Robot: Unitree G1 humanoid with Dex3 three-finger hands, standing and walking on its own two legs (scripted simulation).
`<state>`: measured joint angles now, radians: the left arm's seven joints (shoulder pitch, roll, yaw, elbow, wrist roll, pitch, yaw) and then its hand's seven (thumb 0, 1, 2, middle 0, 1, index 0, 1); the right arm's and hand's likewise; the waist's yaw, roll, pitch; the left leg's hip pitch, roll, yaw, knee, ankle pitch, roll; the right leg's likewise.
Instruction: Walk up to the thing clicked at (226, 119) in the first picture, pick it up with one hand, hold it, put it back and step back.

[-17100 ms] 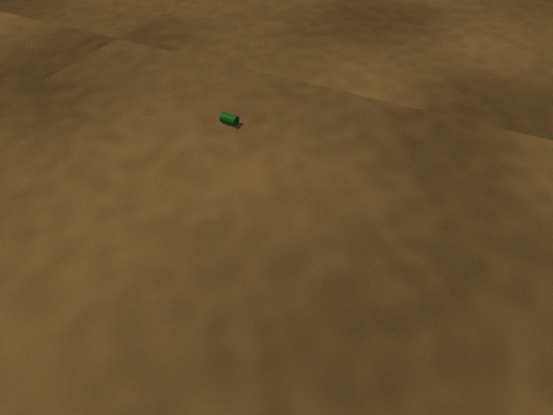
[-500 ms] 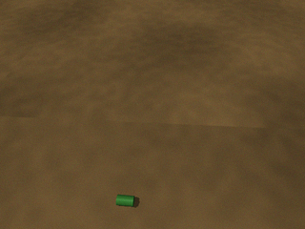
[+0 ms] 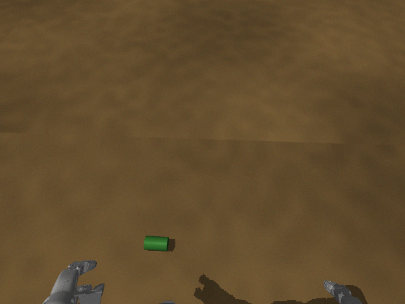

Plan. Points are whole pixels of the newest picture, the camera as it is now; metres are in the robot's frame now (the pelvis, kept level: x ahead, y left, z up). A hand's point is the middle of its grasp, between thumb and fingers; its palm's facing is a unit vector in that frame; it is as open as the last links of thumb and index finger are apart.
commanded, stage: rise first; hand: left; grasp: from above
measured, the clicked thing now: (156, 243) +0.41 +0.23 -0.73
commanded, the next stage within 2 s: none
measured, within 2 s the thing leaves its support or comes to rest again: neither
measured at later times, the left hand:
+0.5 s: hand out of the picture +0.14 +0.27 -0.22, palm faces -0.14 -0.89 -0.44, open 13.9 cm
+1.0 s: hand out of the picture +0.15 +0.29 -0.32, palm faces -0.38 -0.71 -0.60, open 14.2 cm
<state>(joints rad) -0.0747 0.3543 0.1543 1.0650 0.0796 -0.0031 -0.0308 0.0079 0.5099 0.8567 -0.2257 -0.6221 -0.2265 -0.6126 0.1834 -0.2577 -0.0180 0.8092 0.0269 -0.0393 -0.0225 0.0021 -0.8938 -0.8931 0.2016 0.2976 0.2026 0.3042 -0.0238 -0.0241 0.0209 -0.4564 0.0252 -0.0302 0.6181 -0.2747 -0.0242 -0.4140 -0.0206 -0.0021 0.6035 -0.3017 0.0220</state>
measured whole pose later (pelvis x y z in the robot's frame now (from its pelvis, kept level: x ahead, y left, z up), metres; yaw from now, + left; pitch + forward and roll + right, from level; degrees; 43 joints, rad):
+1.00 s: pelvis -0.03 +0.00 -0.18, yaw -1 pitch +29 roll -3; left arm 0.10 0.43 0.15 0.55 0.46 0.04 0.00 0.00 -0.55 0.96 -0.14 -1.00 -0.13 -1.00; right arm 0.10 -0.26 -0.04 0.55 0.00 -0.18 0.02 0.01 -0.93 -0.90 0.20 0.30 0.20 0.30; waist -0.02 0.00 -0.17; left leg -1.46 0.02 -0.08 1.59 -0.63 -0.03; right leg -1.40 -0.01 -0.01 1.57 -0.67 0.03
